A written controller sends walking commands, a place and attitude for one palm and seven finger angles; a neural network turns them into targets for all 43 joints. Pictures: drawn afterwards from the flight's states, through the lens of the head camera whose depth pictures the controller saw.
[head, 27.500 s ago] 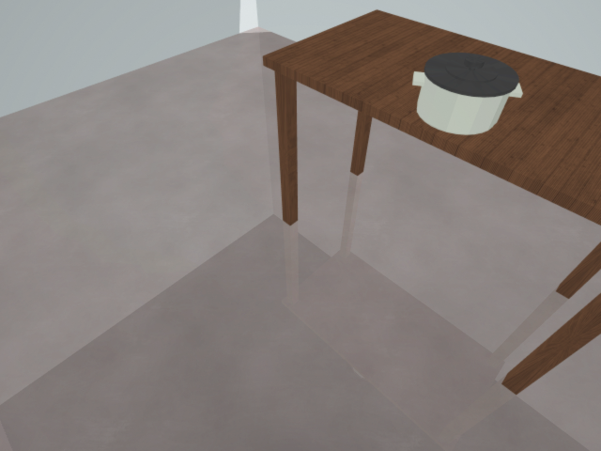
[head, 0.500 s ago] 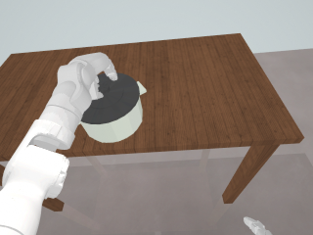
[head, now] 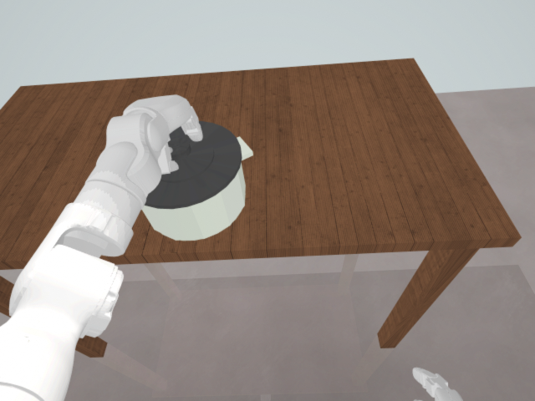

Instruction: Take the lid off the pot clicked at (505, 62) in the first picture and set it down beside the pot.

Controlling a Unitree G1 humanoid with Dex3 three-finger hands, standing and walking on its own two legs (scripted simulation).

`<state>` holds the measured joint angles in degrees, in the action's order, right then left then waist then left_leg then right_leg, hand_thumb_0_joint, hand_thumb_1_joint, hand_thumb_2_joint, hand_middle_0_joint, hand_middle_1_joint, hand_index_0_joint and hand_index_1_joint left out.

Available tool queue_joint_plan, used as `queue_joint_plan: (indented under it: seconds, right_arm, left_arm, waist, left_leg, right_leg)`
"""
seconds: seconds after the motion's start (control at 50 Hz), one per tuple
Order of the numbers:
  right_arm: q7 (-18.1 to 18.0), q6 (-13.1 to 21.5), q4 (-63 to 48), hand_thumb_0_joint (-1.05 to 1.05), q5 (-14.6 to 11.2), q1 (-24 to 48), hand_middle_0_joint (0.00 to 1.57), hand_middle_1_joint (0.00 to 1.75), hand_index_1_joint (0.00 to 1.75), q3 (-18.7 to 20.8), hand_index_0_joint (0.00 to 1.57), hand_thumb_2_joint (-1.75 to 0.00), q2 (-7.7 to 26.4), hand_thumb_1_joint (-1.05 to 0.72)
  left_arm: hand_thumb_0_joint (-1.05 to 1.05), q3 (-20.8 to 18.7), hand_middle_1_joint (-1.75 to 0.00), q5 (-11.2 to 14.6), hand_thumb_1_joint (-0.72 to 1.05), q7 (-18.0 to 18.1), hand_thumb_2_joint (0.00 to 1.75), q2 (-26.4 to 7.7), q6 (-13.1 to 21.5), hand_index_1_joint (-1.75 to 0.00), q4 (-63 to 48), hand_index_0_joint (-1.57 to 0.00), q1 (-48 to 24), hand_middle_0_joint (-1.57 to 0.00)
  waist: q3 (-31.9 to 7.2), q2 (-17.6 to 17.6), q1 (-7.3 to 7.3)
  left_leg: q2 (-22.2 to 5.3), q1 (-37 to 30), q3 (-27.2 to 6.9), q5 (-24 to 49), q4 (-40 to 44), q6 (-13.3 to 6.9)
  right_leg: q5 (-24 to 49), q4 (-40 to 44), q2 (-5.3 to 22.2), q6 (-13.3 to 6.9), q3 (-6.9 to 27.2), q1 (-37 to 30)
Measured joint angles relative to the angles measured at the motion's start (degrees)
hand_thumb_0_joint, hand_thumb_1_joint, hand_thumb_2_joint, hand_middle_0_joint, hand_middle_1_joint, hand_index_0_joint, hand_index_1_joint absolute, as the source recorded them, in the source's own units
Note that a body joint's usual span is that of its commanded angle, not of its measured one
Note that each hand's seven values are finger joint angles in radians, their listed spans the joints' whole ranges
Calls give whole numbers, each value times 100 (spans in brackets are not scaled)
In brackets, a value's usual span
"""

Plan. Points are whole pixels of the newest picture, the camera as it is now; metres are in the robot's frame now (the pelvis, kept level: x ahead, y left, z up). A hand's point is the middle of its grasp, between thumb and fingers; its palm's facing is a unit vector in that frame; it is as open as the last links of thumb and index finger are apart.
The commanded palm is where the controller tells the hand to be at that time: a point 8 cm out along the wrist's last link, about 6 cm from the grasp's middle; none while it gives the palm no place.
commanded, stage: lower the open fingers around the knob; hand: left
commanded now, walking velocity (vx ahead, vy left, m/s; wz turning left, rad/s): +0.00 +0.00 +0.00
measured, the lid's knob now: (177, 148) +0.49 +0.15 +0.12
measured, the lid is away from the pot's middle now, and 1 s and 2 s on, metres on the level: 0.00 0.00 0.01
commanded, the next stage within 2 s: close the fingers and squeeze the knob in 1.28 s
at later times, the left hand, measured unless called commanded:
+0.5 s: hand (168, 149) +0.46 +0.15 +0.15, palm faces -0.34 -0.08 -0.94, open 10.0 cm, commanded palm +0.44 +0.16 +0.20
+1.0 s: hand (168, 146) +0.46 +0.15 +0.15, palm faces -0.36 -0.05 -0.93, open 10.0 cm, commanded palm +0.45 +0.15 +0.19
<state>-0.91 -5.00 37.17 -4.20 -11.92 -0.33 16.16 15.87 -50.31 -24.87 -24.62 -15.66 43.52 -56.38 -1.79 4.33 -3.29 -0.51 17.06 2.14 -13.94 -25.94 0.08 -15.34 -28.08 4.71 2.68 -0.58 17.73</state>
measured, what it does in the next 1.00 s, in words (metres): stands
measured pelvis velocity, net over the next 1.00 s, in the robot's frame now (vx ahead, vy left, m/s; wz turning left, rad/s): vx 0.00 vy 0.00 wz -0.01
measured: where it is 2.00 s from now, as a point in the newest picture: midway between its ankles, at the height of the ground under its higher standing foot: outside the picture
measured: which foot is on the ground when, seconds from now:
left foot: down 0.00-1.00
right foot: down 0.00-1.00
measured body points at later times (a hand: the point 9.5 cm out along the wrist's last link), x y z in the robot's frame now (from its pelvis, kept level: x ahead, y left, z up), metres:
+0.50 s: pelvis +0.00 +0.00 +0.00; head +0.03 -0.03 +0.45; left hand +0.47 +0.15 +0.20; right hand +0.10 -0.26 -0.13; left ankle -0.01 +0.13 -0.74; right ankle -0.02 -0.15 -0.74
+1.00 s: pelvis +0.00 +0.00 +0.00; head +0.03 -0.03 +0.45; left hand +0.48 +0.15 +0.20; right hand +0.10 -0.26 -0.13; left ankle -0.01 +0.13 -0.74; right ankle -0.02 -0.15 -0.74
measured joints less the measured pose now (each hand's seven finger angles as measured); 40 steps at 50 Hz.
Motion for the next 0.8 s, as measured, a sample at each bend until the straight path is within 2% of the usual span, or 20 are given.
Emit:
queue_joint_plan:
  seconds: [0.46,0.72,0.8]
  right_arm:
    - [6,-56,9,1,-9,-177,20,30,30,39,20,-89,61,-90]
    - [-18,-68,-33,1,-17,-129,20,30,30,-6,20,-89,31,-90]
    - [-25,-84,-21,1,-14,-181,20,30,30,-9,20,-89,44,-90]
  left_arm:
    - [0,-136,-11,76,-30,56,150,-59,116,-8,-4,-86,83,-91]
    - [0,-31,-12,-54,-30,58,150,-33,77,-8,418,-86,-236,-93]
    - [0,-78,-13,-12,-30,56,150,-51,108,-8,436,-86,-205,-93]
  waist:
    - [-36,-22,-43]
    - [-62,-43,-67]
    - [-86,-14,-68]
  left_leg:
    - [7,-8,58,-16,-6,-32]
    - [-4,109,58,-14,-52,-22]
    - [-6,103,63,-29,-54,-24]
  right_leg:
    - [26,32,5,32,61,-1]
    - [25,-19,-7,20,66,120]
    - [13,-22,-9,24,71,118]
